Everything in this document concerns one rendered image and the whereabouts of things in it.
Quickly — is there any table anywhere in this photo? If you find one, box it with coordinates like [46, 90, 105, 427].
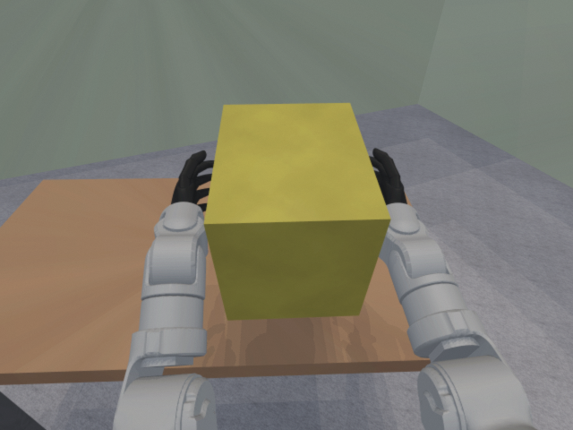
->
[0, 178, 431, 430]

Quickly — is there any robot left upper arm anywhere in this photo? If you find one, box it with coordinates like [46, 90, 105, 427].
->
[115, 374, 218, 430]

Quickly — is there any left robot forearm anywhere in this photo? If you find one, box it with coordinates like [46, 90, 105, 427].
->
[113, 202, 209, 430]

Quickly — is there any right robot forearm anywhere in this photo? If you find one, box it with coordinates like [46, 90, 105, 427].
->
[379, 202, 533, 423]

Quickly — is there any right robot hand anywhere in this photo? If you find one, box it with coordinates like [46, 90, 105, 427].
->
[369, 148, 407, 205]

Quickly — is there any left robot hand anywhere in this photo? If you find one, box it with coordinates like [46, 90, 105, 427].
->
[171, 150, 214, 212]

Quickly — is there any carton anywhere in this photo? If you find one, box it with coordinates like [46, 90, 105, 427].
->
[204, 103, 391, 321]

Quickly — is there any robot right upper arm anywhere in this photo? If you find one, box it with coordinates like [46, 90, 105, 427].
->
[417, 355, 537, 430]

